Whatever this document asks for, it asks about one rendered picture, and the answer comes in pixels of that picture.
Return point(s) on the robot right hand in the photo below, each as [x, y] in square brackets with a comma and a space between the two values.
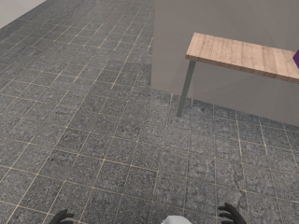
[234, 216]

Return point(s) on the table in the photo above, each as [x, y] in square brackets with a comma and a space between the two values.
[238, 55]

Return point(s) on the robot left hand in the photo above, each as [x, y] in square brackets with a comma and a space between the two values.
[61, 216]

